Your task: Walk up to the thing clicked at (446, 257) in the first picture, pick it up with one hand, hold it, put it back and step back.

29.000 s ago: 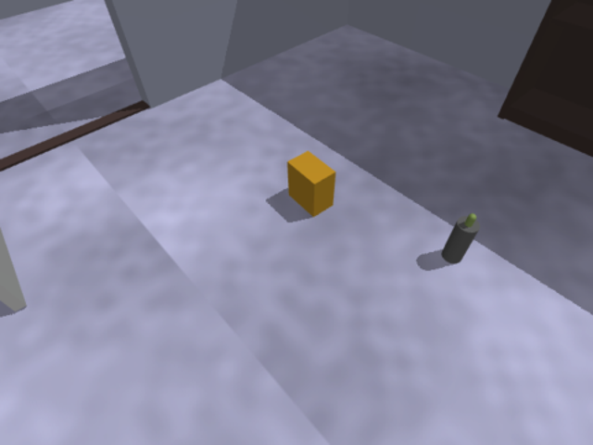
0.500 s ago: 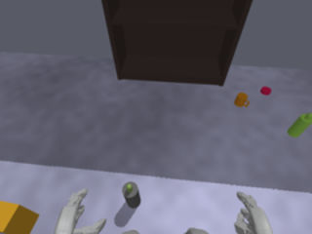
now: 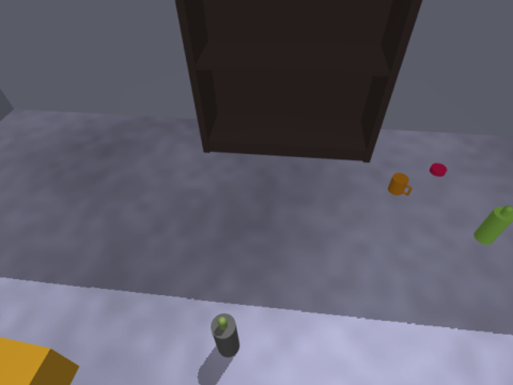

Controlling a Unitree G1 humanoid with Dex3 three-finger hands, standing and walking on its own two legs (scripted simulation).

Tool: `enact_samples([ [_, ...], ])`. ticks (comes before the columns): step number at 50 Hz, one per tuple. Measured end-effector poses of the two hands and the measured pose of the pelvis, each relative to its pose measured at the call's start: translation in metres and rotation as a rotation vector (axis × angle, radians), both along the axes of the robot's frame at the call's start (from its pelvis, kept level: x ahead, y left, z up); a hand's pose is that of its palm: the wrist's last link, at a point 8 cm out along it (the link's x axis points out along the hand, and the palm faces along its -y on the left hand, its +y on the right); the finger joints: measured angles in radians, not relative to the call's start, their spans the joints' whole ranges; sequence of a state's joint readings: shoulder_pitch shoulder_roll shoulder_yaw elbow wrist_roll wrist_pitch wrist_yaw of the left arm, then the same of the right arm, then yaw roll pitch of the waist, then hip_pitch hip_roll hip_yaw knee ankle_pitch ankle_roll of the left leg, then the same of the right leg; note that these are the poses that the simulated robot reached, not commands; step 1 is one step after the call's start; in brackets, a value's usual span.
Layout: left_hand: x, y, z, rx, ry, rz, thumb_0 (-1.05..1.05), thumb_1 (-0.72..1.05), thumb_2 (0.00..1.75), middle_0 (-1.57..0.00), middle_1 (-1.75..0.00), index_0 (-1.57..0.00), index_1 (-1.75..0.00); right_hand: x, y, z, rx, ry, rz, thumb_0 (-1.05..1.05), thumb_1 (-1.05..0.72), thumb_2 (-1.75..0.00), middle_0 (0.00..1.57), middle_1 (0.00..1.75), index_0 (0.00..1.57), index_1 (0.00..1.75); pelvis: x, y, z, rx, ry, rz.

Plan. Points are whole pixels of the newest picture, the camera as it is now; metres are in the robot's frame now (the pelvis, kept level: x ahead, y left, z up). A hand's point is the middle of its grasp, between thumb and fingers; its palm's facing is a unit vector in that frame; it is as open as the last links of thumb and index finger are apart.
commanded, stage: stand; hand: left
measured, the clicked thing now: (225, 333) +0.42 +0.14 -0.64
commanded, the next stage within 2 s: step back in 1.64 s
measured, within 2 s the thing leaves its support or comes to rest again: neither
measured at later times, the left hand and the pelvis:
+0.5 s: hand out of the picture +0.03 +0.24 -0.15, palm faces -0.03 -0.94 -0.35, open 7.3 cm; pelvis -0.01 -0.01 +0.01, yaw -1 degrees
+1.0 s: hand out of the picture +0.09 +0.23 -0.15, palm faces -0.04 -0.94 -0.34, open 7.3 cm; pelvis +0.01 -0.01 +0.01, yaw -1 degrees
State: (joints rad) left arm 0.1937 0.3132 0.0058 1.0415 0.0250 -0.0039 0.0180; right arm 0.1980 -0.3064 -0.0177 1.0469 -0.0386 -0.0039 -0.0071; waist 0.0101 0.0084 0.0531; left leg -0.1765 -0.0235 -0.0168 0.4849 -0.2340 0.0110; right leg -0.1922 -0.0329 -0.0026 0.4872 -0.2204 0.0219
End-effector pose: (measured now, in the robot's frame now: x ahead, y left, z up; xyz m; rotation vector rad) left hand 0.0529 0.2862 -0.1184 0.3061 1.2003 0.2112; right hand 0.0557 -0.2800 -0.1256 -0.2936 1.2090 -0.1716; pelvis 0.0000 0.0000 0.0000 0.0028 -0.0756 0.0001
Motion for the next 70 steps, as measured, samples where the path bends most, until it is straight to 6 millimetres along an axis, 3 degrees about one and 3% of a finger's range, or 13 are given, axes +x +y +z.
enact_samples([
  [14, -0.029, 0.004, 0.005, 0.013, 0.066, 0.011, 0.01, 0.91, 0.9, -0.21, -0.3, -0.21, -0.3, -0.016, -0.005, 0.0, 0.015, 0.022, -0.022, 0.01, -0.91, -0.9, 0.21, 0.3, 0.21, 0.3, -0.014, -0.002, 0.005, 0.004, -0.009, -0.005],
  [23, -0.032, 0.001, 0.005, 0.012, 0.1, 0.014, 0.01, 0.91, 0.9, -0.21, -0.3, -0.21, -0.3, -0.028, -0.017, 0.0, -0.001, 0.067, -0.037, 0.01, -0.91, -0.9, 0.21, 0.3, 0.2, 0.3, -0.013, -0.005, 0.006, 0.005, 0.004, -0.01],
  [46, 0.027, -0.011, 0.009, -0.008, 0.035, -0.024, 0.0, 0.91, 0.9, -0.21, -0.3, -0.21, -0.3, -0.003, -0.021, 0.004, -0.001, 0.052, -0.042, 0.01, -0.91, -0.9, 0.21, 0.3, 0.21, 0.3, 0.007, -0.01, 0.009, 0.004, 0.016, -0.02],
  [70, 0.047, -0.009, 0.012, 0.0, 0.035, -0.021, 0.0, 0.91, 0.9, -0.21, -0.3, -0.21, -0.3, 0.025, -0.027, 0.009, -0.012, 0.031, -0.038, 0.01, -0.91, -0.9, 0.21, 0.3, 0.21, 0.3, 0.023, -0.013, 0.011, 0.004, 0.025, -0.026],
])
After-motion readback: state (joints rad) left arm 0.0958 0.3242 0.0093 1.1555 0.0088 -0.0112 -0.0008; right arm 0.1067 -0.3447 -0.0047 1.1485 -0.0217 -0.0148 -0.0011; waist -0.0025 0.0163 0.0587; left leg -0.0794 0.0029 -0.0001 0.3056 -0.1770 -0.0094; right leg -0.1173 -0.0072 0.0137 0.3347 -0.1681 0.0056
